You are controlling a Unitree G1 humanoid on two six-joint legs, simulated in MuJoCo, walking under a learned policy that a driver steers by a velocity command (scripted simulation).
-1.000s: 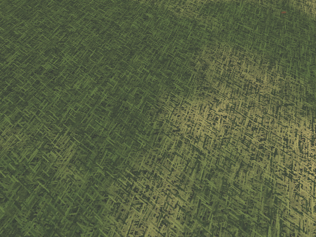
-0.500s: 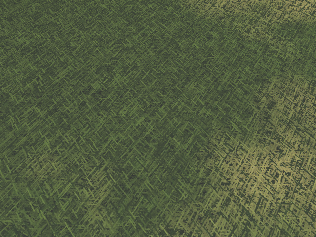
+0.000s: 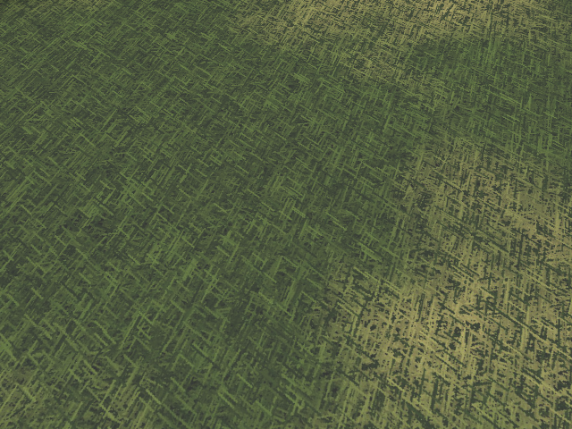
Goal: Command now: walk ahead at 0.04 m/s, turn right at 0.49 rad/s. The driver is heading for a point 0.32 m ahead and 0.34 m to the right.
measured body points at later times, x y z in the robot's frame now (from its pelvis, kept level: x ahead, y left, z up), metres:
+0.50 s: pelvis +0.01 -0.04 +0.00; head +0.04 -0.07 +0.45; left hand +0.24 +0.20 -0.07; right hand +0.09 -0.36 -0.11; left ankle +0.08 +0.12 -0.70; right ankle +0.00 -0.13 -0.74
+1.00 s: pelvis +0.01 -0.03 +0.00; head +0.05 -0.05 +0.45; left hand +0.30 +0.12 -0.09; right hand -0.03 -0.34 -0.11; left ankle +0.08 +0.10 -0.74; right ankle -0.06 -0.13 -0.71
